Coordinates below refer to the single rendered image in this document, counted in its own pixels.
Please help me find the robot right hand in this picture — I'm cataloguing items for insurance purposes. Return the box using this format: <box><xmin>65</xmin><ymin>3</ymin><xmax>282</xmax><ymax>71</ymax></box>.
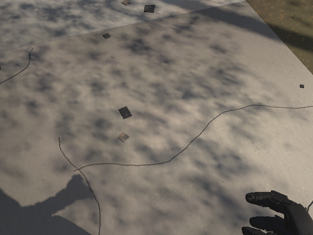
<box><xmin>242</xmin><ymin>190</ymin><xmax>313</xmax><ymax>235</ymax></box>

